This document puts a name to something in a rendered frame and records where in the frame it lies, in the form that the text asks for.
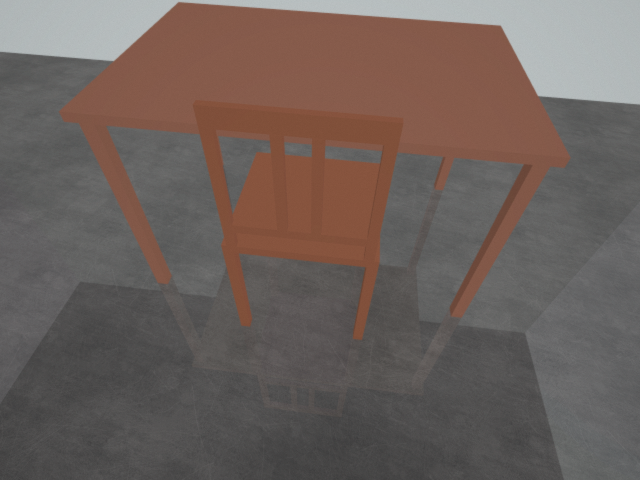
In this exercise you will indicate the chair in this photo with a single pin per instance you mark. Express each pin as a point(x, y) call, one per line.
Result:
point(297, 207)

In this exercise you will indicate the table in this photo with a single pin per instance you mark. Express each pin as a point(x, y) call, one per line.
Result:
point(459, 87)

